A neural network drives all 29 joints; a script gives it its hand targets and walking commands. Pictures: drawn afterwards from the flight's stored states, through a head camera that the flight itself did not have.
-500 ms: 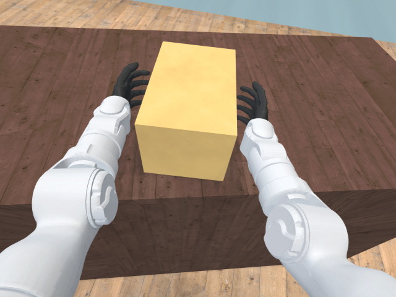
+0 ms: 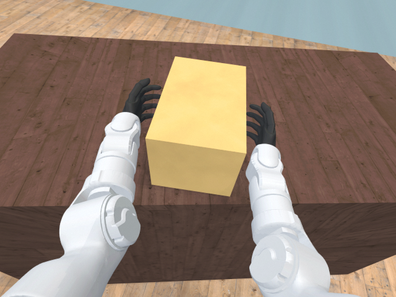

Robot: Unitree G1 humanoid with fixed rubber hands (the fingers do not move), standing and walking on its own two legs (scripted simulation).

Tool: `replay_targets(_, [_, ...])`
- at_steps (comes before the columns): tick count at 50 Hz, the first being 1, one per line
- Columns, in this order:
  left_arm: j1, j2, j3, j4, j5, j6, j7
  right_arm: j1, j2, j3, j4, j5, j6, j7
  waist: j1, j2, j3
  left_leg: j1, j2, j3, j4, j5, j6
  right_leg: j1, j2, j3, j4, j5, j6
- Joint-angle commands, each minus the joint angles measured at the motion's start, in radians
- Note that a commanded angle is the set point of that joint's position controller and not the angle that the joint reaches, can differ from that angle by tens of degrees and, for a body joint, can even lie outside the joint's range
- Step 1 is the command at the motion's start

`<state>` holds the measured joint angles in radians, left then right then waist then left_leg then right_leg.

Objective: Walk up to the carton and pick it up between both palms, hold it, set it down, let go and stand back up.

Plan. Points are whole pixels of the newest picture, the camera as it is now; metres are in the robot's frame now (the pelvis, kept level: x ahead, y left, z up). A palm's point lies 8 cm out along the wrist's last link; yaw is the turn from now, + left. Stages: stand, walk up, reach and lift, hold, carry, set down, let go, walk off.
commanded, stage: reach and lift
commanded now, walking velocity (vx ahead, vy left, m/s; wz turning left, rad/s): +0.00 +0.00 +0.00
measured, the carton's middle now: (201, 122) +0.49 +0.02 +0.08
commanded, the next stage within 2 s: none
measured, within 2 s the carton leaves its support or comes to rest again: leaves its support in 1.02 s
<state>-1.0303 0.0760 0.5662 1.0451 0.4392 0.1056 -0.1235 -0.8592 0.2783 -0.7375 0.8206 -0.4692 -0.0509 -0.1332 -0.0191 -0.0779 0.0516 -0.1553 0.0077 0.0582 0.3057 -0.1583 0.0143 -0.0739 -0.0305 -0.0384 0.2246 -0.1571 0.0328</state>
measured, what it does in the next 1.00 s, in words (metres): stands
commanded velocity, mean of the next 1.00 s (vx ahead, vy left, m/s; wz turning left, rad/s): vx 0.00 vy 0.00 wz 0.00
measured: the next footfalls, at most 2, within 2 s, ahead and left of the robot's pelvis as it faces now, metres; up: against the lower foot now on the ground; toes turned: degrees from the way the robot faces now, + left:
none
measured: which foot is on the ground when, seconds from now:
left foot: down 0.00-1.00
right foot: down 0.00-1.00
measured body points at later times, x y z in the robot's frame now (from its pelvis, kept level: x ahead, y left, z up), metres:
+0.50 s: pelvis +0.00 +0.00 +0.00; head +0.03 +0.03 +0.45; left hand +0.46 +0.16 +0.12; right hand +0.42 -0.11 +0.11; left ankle +0.00 +0.10 -0.75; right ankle -0.03 -0.14 -0.75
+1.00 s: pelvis -0.01 +0.00 +0.00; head +0.03 +0.03 +0.45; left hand +0.46 +0.16 +0.13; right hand +0.42 -0.11 +0.11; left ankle +0.00 +0.10 -0.75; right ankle -0.03 -0.14 -0.75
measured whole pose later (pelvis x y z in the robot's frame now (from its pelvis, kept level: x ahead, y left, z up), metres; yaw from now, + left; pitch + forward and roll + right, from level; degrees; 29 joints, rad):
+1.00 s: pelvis -0.01 +0.00 +0.00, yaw +0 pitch +4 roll -1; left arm -1.04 0.06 0.56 1.08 0.45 0.03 -0.07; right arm -0.85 0.25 -0.72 0.91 -0.46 -0.20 -0.18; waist -0.01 -0.07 0.00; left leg -0.23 0.03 0.09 0.31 -0.14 0.01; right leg -0.15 -0.02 -0.05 0.22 -0.14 0.02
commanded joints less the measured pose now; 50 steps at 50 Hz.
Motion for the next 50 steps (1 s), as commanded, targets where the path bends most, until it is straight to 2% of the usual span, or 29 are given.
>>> replay_targets(1, [-0.464, -0.441, -0.178, -0.027, 0.001, -0.015, -0.115, -0.494, 0.360, 0.316, 0.013, -0.004, -0.035, 0.134, 0.008, 0.185, -0.447, 0.273, -0.008, 0.098, 0.042, 0.488, -0.093, 0.102, 0.053, -0.082, 0.015, 0.190, 0.017])
replay_targets(2, [-0.474, -0.434, -0.171, -0.003, -0.003, -0.008, -0.115, -0.502, 0.327, 0.279, 0.019, -0.013, -0.024, 0.134, -0.043, 0.156, -0.428, 0.294, -0.003, 0.089, 0.032, 0.430, -0.090, 0.064, 0.061, -0.087, -0.004, 0.135, 0.021])
replay_targets(3, [-0.446, -0.425, -0.158, 0.018, 0.011, -0.001, -0.119, -0.530, 0.355, 0.312, -0.038, -0.019, -0.031, 0.136, -0.009, 0.143, -0.433, 0.246, -0.012, 0.097, 0.017, 0.387, -0.077, 0.105, 0.051, -0.076, -0.001, 0.143, 0.024])
replay_targets(5, [-0.462, -0.452, -0.162, -0.020, 0.020, -0.006, -0.117, -0.519, 0.342, 0.313, -0.037, -0.020, -0.044, 0.135, 0.005, 0.142, -0.470, 0.229, -0.007, 0.097, 0.018, 0.400, -0.078, 0.111, 0.056, -0.071, 0.011, 0.146, 0.015])
replay_targets(6, [-0.500, -0.435, -0.191, -0.048, -0.008, -0.018, -0.115, -0.495, 0.339, 0.295, -0.017, -0.040, -0.034, 0.134, -0.036, 0.149, -0.470, 0.246, -0.007, 0.098, 0.010, 0.391, -0.079, 0.096, 0.052, -0.071, -0.009, 0.144, 0.014])
replay_targets(9, [-0.489, -0.440, -0.171, -0.021, 0.004, -0.019, -0.118, -0.500, 0.374, 0.325, -0.018, -0.046, -0.044, 0.127, -0.018, 0.127, -0.480, 0.247, -0.008, 0.092, 0.033, 0.455, -0.077, 0.100, 0.052, -0.067, 0.011, 0.186, 0.015])
replay_targets(11, [-0.488, -0.410, -0.153, -0.035, 0.011, -0.023, -0.123, -0.491, 0.365, 0.335, -0.039, -0.042, -0.031, 0.129, 0.006, 0.131, -0.474, 0.194, -0.023, 0.105, 0.006, 0.385, -0.055, 0.168, 0.037, -0.061, 0.023, 0.235, 0.033])
replay_targets(13, [-0.462, -0.421, -0.126, 0.009, 0.029, -0.007, -0.124, -0.495, 0.359, 0.300, -0.018, -0.037, -0.025, 0.131, -0.002, 0.105, -0.445, 0.195, -0.014, 0.093, -0.012, 0.321, -0.049, 0.152, 0.047, -0.069, 0.022, 0.155, 0.036])
replay_targets(14, [-0.489, -0.433, -0.152, 0.006, 0.007, -0.019, -0.131, -0.530, 0.382, 0.326, -0.074, -0.042, -0.034, 0.124, -0.012, 0.119, -0.481, 0.180, -0.020, 0.104, -0.006, 0.311, -0.054, 0.188, 0.040, -0.061, 0.027, 0.217, 0.039])
replay_targets(15, [-0.476, -0.433, -0.157, 0.002, 0.003, -0.027, -0.125, -0.539, 0.386, 0.348, -0.077, -0.027, -0.037, 0.122, 0.021, 0.111, -0.509, 0.165, -0.022, 0.114, 0.011, 0.348, -0.058, 0.171, 0.039, -0.059, 0.032, 0.224, 0.038])
replay_targets(16, [-0.497, -0.443, -0.155, 0.003, 0.008, -0.025, -0.123, -0.486, 0.368, 0.296, -0.022, -0.068, -0.035, 0.120, -0.037, 0.115, -0.476, 0.206, -0.010, 0.099, -0.004, 0.352, -0.064, 0.145, 0.051, -0.084, 0.020, 0.198, 0.035])
replay_targets(18, [-0.490, -0.418, -0.157, -0.027, 0.006, -0.029, -0.121, -0.496, 0.392, 0.324, -0.010, -0.029, -0.034, 0.114, -0.026, 0.099, -0.474, 0.177, -0.023, 0.107, 0.015, 0.380, -0.057, 0.190, 0.042, -0.051, 0.040, 0.295, 0.040])
replay_targets(19, [-0.492, -0.454, -0.172, -0.052, 0.003, -0.033, -0.117, -0.489, 0.390, 0.335, -0.002, -0.020, -0.040, 0.119, -0.013, 0.145, -0.511, 0.201, -0.016, 0.099, 0.012, 0.420, -0.070, 0.162, 0.048, -0.065, 0.035, 0.266, 0.035])
replay_targets(21, [-0.523, -0.418, -0.139, -0.004, 0.008, -0.027, -0.128, -0.518, 0.388, 0.307, 0.008, -0.049, -0.027, 0.109, -0.029, 0.109, -0.450, 0.204, -0.017, 0.102, 0.008, 0.377, -0.055, 0.142, 0.047, -0.062, 0.027, 0.232, 0.044])
replay_targets(22, [-0.462, -0.445, -0.169, -0.045, -0.008, -0.026, -0.127, -0.506, 0.395, 0.371, -0.059, -0.010, -0.045, 0.107, 0.015, 0.127, -0.472, 0.181, -0.025, 0.107, 0.024, 0.432, -0.061, 0.187, 0.048, -0.049, 0.033, 0.294, 0.032])
replay_targets(24, [-0.519, -0.422, -0.163, -0.006, 0.006, -0.023, -0.129, -0.531, 0.383, 0.314, -0.020, -0.035, -0.039, 0.108, -0.033, 0.123, -0.473, 0.174, -0.014, 0.098, 0.017, 0.396, -0.057, 0.161, 0.053, -0.061, 0.039, 0.249, 0.036])
replay_targets(26, [-0.452, -0.425, -0.146, -0.026, 0.014, -0.012, -0.128, -0.506, 0.391, 0.338, -0.037, 0.004, -0.033, 0.109, 0.018, 0.147, -0.418, 0.147, -0.024, 0.112, 0.010, 0.393, -0.054, 0.201, 0.051, -0.047, 0.041, 0.261, 0.032])
replay_targets(27, [-0.470, -0.416, -0.127, 0.007, 0.015, -0.004, -0.134, -0.525, 0.374, 0.348, -0.041, -0.004, -0.027, 0.114, 0.004, 0.109, -0.431, 0.156, -0.022, 0.111, 0.004, 0.359, -0.042, 0.179, 0.050, -0.055, 0.033, 0.215, 0.031])
replay_targets(28, [-0.465, -0.438, -0.178, -0.032, 0.003, -0.016, -0.124, -0.530, 0.367, 0.327, -0.071, -0.019, -0.057, 0.114, -0.024, 0.152, -0.504, 0.197, -0.010, 0.102, 0.018, 0.417, -0.067, 0.148, 0.057, -0.071, 0.037, 0.234, 0.035])
replay_targets(29, [-0.503, -0.450, -0.157, -0.029, 0.010, -0.026, -0.123, -0.546, 0.377, 0.334, -0.043, -0.018, -0.057, 0.110, -0.001, 0.151, -0.498, 0.202, -0.010, 0.094, 0.027, 0.433, -0.064, 0.142, 0.051, -0.058, 0.038, 0.254, 0.034])
replay_targets(31, [-0.557, -0.416, -0.176, -0.011, 0.006, -0.023, -0.119, -0.555, 0.342, 0.274, 0.035, -0.036, -0.041, 0.115, -0.050, 0.159, -0.468, 0.206, -0.009, 0.089, 0.023, 0.397, -0.060, 0.085, 0.060, -0.062, 0.017, 0.161, 0.023])
replay_targets(35, [-0.492, -0.457, -0.165, -0.030, -0.004, -0.043, -0.110, -0.542, 0.378, 0.387, -0.052, -0.002, -0.075, 0.113, 0.011, 0.131, -0.550, 0.202, -0.021, 0.099, 0.039, 0.483, -0.060, 0.183, 0.058, -0.060, 0.061, 0.341, 0.044])
replay_targets(38, [-0.547, -0.476, -0.191, -0.035, -0.003, -0.072, -0.101, -0.587, 0.362, 0.327, 0.026, -0.023, -0.110, 0.106, -0.032, 0.152, -0.620, 0.244, -0.012, 0.088, 0.051, 0.495, -0.075, 0.093, 0.069, -0.068, 0.032, 0.251, 0.030])
replay_targets(41, [-0.557, -0.479, -0.181, -0.044, -0.006, -0.112, -0.092, -0.618, 0.410, 0.398, -0.013, -0.025, -0.147, 0.114, 0.028, 0.101, -0.669, 0.197, -0.015, 0.098, 0.046, 0.496, -0.060, 0.160, 0.058, -0.051, 0.059, 0.362, 0.032])
replay_targets(44, [-0.604, -0.487, -0.196, -0.038, -0.001, -0.146, -0.089, -0.644, 0.395, 0.405, 0.030, -0.036, -0.198, 0.113, 0.009, 0.123, -0.643, 0.243, -0.002, 0.089, 0.056, 0.542, -0.070, 0.118, 0.061, -0.065, 0.061, 0.333, 0.050])
replay_targets(45, [-0.577, -0.498, -0.229, -0.030, -0.013, -0.145, -0.085, -0.661, 0.402, 0.415, -0.012, -0.021, -0.222, 0.111, 0.026, 0.150, -0.699, 0.218, -0.003, 0.114, 0.069, 0.569, -0.079, 0.125, 0.062, -0.064, 0.059, 0.365, 0.024])
replay_targets(46, [-0.623, -0.501, -0.200, -0.001, -0.003, -0.148, -0.086, -0.699, 0.373, 0.383, 0.023, -0.025, -0.222, 0.111, 0.013, 0.148, -0.666, 0.216, 0.003, 0.099, 0.062, 0.506, -0.076, 0.093, 0.063, -0.065, 0.029, 0.261, 0.019])
replay_targets(48, [-0.650, -0.533, -0.251, -0.036, -0.026, -0.169, -0.075, -0.703, 0.352, 0.388, 0.044, -0.035, -0.258, 0.110, -0.009, 0.156, -0.716, 0.289, 0.006, 0.101, 0.070, 0.600, -0.091, 0.066, 0.075, -0.085, 0.028, 0.281, 0.015])
replay_targets(50, [-0.668, -0.496, -0.201, 0.070, 0.005, -0.157, -0.077, -0.735, 0.330, 0.336, 0.102, -0.067, -0.255, 0.104, -0.007, 0.151, -0.596, 0.244, 0.007, 0.105, 0.056, 0.500, -0.082, 0.048, 0.065, -0.075, 0.004, 0.200, 0.014])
